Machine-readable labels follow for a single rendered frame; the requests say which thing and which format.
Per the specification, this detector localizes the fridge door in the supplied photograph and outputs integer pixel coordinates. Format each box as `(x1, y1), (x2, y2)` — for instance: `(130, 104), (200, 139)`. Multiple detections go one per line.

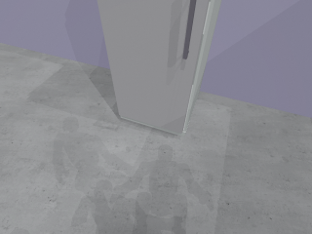
(97, 0), (210, 134)

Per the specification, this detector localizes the handle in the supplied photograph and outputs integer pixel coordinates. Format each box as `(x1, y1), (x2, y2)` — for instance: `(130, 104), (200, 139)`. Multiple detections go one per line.
(182, 0), (197, 59)

